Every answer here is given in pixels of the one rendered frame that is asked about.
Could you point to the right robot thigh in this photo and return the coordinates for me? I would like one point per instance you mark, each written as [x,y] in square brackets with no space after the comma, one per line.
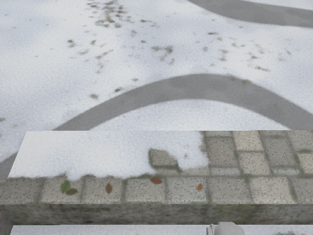
[224,228]

